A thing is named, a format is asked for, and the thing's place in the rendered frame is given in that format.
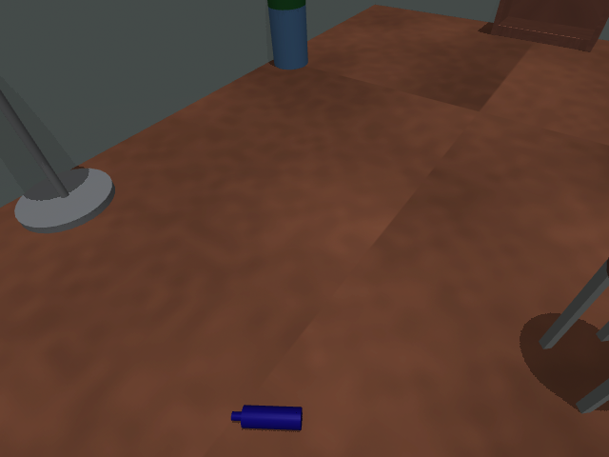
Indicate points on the stool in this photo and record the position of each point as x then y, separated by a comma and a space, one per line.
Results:
587, 296

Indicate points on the bottle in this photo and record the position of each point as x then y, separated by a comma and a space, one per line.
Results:
269, 417

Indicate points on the bookshelf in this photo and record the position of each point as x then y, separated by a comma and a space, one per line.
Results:
573, 24

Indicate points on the potted plant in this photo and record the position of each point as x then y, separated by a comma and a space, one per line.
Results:
288, 33

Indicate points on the coat stand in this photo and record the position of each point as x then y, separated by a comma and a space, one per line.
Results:
62, 201

